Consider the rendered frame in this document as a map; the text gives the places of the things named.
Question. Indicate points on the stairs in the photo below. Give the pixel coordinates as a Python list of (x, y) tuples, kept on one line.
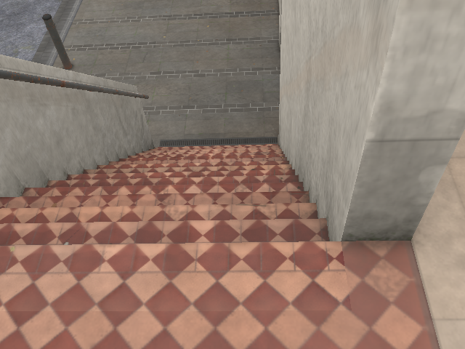
[(169, 195)]

